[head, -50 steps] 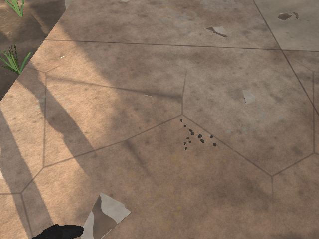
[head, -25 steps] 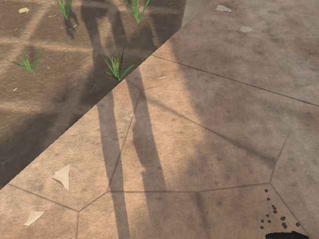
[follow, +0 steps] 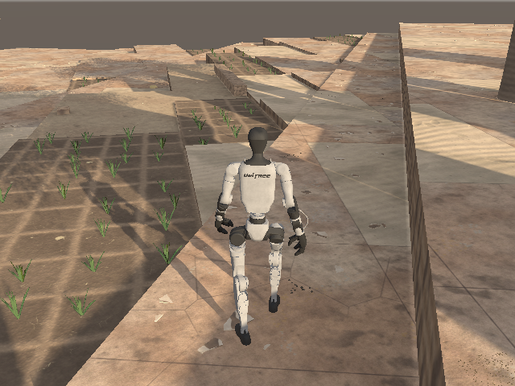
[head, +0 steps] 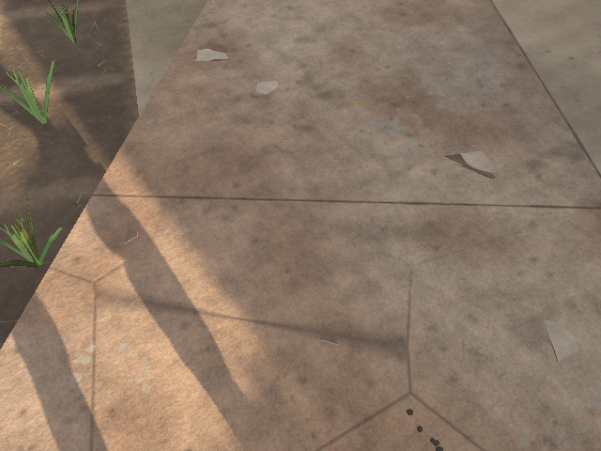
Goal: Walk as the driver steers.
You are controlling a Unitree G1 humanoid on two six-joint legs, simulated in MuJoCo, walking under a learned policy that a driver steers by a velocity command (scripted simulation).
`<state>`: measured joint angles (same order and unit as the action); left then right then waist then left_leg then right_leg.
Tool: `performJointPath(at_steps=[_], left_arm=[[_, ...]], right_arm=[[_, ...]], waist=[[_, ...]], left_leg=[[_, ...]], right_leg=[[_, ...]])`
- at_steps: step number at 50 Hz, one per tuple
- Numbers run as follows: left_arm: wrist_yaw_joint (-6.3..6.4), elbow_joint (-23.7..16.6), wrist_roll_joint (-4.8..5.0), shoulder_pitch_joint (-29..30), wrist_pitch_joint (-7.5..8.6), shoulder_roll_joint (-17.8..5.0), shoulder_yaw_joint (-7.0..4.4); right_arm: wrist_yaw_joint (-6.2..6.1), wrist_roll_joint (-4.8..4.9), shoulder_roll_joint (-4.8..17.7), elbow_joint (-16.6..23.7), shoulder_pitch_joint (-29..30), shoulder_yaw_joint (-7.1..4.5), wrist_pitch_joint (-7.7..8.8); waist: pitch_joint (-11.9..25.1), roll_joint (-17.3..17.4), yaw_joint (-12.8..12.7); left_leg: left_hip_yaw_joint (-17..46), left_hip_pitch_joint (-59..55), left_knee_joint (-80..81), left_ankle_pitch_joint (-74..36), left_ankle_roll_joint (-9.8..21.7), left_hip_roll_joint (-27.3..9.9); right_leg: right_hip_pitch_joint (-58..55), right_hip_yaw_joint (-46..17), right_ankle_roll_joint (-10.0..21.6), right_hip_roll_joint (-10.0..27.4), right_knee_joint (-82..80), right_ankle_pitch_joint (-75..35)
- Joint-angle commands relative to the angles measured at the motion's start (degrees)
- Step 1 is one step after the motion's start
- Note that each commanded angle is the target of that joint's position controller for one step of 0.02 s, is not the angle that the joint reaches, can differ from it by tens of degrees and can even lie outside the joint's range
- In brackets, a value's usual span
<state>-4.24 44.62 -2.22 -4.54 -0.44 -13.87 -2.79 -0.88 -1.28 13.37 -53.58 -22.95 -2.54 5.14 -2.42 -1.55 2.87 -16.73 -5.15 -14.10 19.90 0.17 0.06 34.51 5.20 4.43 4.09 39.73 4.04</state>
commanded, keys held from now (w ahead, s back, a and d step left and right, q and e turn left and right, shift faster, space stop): w+e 0.68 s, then w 0.32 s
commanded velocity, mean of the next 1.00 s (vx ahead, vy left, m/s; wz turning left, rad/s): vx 0.50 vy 0.00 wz -0.49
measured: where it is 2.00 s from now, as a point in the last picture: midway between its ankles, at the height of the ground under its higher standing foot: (449, 240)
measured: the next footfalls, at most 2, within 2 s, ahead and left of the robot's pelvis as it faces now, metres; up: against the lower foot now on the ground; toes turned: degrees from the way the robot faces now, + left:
right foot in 0.08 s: +0.20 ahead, -0.09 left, +0.00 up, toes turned -8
left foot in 0.60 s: +0.54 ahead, +0.01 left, +0.00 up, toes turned -23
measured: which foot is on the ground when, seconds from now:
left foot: down 0.00-0.10, up 0.12-0.58, down 0.60-1.00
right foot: up 0.00-0.06, down 0.08-0.60, up 0.62-1.00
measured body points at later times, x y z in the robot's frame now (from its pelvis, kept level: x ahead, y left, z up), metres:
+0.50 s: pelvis +0.27 -0.04 +0.01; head +0.30 -0.06 +0.45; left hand +0.34 +0.24 -0.11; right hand +0.40 -0.32 -0.10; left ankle +0.47 +0.06 -0.69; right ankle +0.16 -0.08 -0.73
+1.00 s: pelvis +0.53 -0.10 +0.01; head +0.56 -0.11 +0.46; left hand +0.81 +0.00 -0.09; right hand +0.37 -0.32 -0.12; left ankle +0.50 +0.02 -0.73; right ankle +0.58 -0.28 -0.70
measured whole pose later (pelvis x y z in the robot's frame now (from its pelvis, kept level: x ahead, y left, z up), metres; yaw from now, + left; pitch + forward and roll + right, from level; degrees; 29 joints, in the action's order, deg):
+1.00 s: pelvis +0.53 -0.10 +0.01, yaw -31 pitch +2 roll +1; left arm -3.5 41.6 -2.2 -5.2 0.8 -15.0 -1.3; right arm 1.0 -0.8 13.9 -51.6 -24.8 -2.0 4.9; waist -1.3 -2.7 4.0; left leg -7.6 -0.1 -13.3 15.1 1.4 1.3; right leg 33.8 -0.4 1.8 2.6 39.9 5.9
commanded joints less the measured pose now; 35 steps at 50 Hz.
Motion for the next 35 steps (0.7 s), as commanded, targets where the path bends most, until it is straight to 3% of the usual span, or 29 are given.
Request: performJointPath(at_steps=[1, 3, 4, 5, 6, 7, 8, 9, 10, 12, 15, 19, 24, 27, 29, 30, 31, 32, 33, 34, 35], left_arm=[[0.19, -4.4, -0.26, 2.3, 0.63, -3.5, -0.69], [1.07, -2.1, -0.22, -7.0, 1.2, -5.3, -1.85], [1.94, 0.9, -0.7, -16.4, 1.78, -7.5, -3.1], [2.91, 1.5, -1.12, -20.9, 1.76, -14.9, -5.24], [2.97, 0.2, 0.91, -18.9, 1.25, -18.6, -5.92], [3.25, 0.5, 1.53, -17.9, 0.77, -17.3, -5.64], [3.7, 0.9, 1.78, -15.3, 0.87, -14.1, -4.83], [3.94, 0.7, 1.79, -12.7, 1.18, -11.2, -4.02], [4.13, 0.6, 2.21, -10.6, 1.56, -9.4, -3.42], [3.91, 0.1, 2.34, -10.1, 2.72, -8.4, -2.93], [3.68, 0.6, 2.23, -13.1, 3.59, -10.3, -3.38], [3.73, 1.2, 2.21, -17.7, 3.49, -10.3, -3.42], [4.27, 1.5, 1.62, -21.7, 3.31, -11.2, -3.6], [4.83, 0.4, 1.25, -19.5, 3.32, -12.5, -3.87], [4.55, -0.5, 1.27, -16.2, 3.64, -13.4, -4.0], [4.02, -0.6, 1.74, -16.0, 4.07, -11.9, -3.54], [3.79, -2.7, 3.13, -18.1, 4.43, -6.4, -2.07], [3.83, -4.2, 2.85, -23.1, 4.11, -5.9, -1.76], [4.26, -1.8, 1.11, -21.5, 3.02, -9.4, -2.18], [3.6, -1.8, 0.8, -17.9, 2.73, -9.4, -2.22], [3.05, -2.0, 0.71, -16.3, 2.56, -8.1, -1.96]], right_arm=[[-0.55, -0.1, 10.1, 2.2, -0.1, -2.17, -0.25], [-0.56, -0.12, 12.0, 2.2, 0.3, -2.67, -1.51], [-0.38, -0.04, 11.9, 2.9, 0.9, -2.57, -1.87], [0.14, 0.81, 6.7, 6.3, -0.3, -1.34, -1.58], [0.92, 0.34, 6.8, 9.7, 2.8, -1.55, -0.85], [1.15, 0.05, 8.3, 11.0, 9.2, -1.67, -0.43], [1.24, 0.61, 7.1, 11.0, 9.3, -1.08, 0.25], [1.07, 0.41, 6.8, 10.1, 7.9, -1.08, 0.37], [1.0, -0.68, 6.9, 9.9, 7.0, -1.12, -0.42], [1.33, -1.7, 6.4, 9.5, 5.3, -1.04, -2.38], [1.69, -1.51, 5.4, 11.3, 9.3, -0.75, -3.56], [1.88, -1.18, 5.5, 14.4, 18.8, -0.44, -3.51], [2.4, -0.5, 5.7, 17.4, 26.4, 0.22, -2.51], [2.19, -0.2, 7.4, 17.6, 23.8, -0.07, -1.79], [1.27, -0.14, 9.5, 14.7, 13.5, -1.07, -1.09], [0.51, -0.83, 11.8, 13.1, 5.9, -1.9, -0.28], [-0.52, -2.32, 16.8, 13.5, -1.9, -2.9, -0.16], [-0.24, -2.1, 19.5, 13.4, 1.2, -3.59, -1.03], [0.01, -1.19, 13.4, 14.2, 5.3, -2.56, -1.59], [0.23, -0.68, 8.9, 14.5, 8.5, -1.45, -1.66], [0.41, -0.76, 7.2, 14.1, 9.7, -0.89, -1.53]], waist=[[-1.7, 6.4, -2.0], [4.3, 6.7, -6.1], [9.6, 3.6, -10.5], [15.6, -6.6, -10.6], [19.4, -10.3, -8.6], [13.1, -2.1, -9.6], [6.6, 0.0, -7.4], [3.1, 2.4, -4.5], [1.9, 2.0, -2.4], [3.6, 1.0, -1.0], [2.5, 0.4, -1.8], [0.2, -1.4, -5.3], [0.3, -2.1, -8.3], [0.7, -3.2, -5.9], [4.3, -2.3, -0.8], [9.1, 1.7, 3.0], [18.5, 10.1, 4.6], [19.5, 20.8, -0.4], [11.3, 10.0, -1.7], [5.3, 4.3, -1.7], [2.9, 4.2, -2.4]], left_leg=[[2.3, 0.0, -4.2, -50.6, 6.1, -16.3], [1.3, 0.0, -20.7, -60.5, 5.6, -16.0], [0.4, 7.0, -35.2, -51.5, 3.9, -14.7], [0.3, 27.6, -55.6, -21.1, 0.8, -9.4], [11.4, 42.9, -68.7, 11.6, -1.5, 1.3], [18.2, 48.9, -69.1, 6.5, -0.9, -2.3], [18.0, 48.3, -64.9, 1.1, -0.4, -4.8], [18.1, 44.6, -58.9, -1.2, -0.2, -6.7], [18.5, 41.0, -55.6, -1.6, -0.8, -7.4], [18.0, 36.8, -52.7, -2.1, -1.9, -7.3], [16.9, 39.2, -46.1, -6.4, -3.3, -7.0], [17.3, 44.0, -34.4, -14.5, -4.1, -6.0], [17.3, 42.9, -24.0, -17.7, -3.2, -2.9], [18.3, 34.4, -18.3, -14.3, -1.4, -1.3], [17.0, 19.0, -14.3, -10.9, 0.5, 1.4], [20.3, 7.4, -11.4, -9.8, 2.3, -2.5], [38.0, -7.0, -8.2, 4.9, 5.8, -18.2], [61.8, -9.4, -0.2, 7.2, 10.6, -26.5], [57.6, -1.9, -0.8, 13.5, 10.6, -24.6], [47.8, 5.3, 0.1, 10.2, 9.6, -21.4], [40.1, 9.5, 1.4, 2.3, 8.4, -18.2]], right_leg=[[-4.0, 3.8, 3.2, -3.9, -2.8, 6.5], [-14.8, 4.8, 6.1, -8.6, -5.3, 11.8], [-28.1, 1.9, 8.2, -9.0, -9.9, 10.1], [-45.4, -21.0, 13.9, 6.4, -12.6, 17.8], [-51.5, -49.1, 19.8, 15.8, -22.6, 12.6], [-48.4, -41.6, 18.0, 14.5, -24.0, 8.8], [-40.5, -33.8, 16.4, 13.2, -24.0, 3.6], [-33.7, -28.2, 13.5, 9.7, -24.6, -2.1], [-28.9, -24.3, 12.1, 6.9, -25.3, -6.4], [-25.5, -21.0, 12.0, 4.4, -26.0, -11.9], [-24.0, -19.8, 11.8, 2.6, -27.7, -10.3], [-27.5, -21.5, 10.2, 1.9, -28.2, -6.9], [-33.1, -23.7, 9.2, 2.6, -23.8, -13.7], [-32.2, -26.3, 6.8, 3.6, -20.3, -16.8], [-28.1, -25.9, 4.4, 1.2, -11.3, -23.4], [-23.8, -22.5, 2.9, -3.0, 0.9, -20.0], [-13.6, -16.4, 1.0, -8.1, 18.5, 0.0], [-0.5, -12.1, 0.5, -12.9, 27.5, 29.1], [2.6, -12.8, 1.0, -7.2, 32.1, 23.8], [1.7, -11.9, 0.6, -5.4, 30.6, 18.7], [0.0, -11.4, 0.1, -3.9, 28.0, 15.9]])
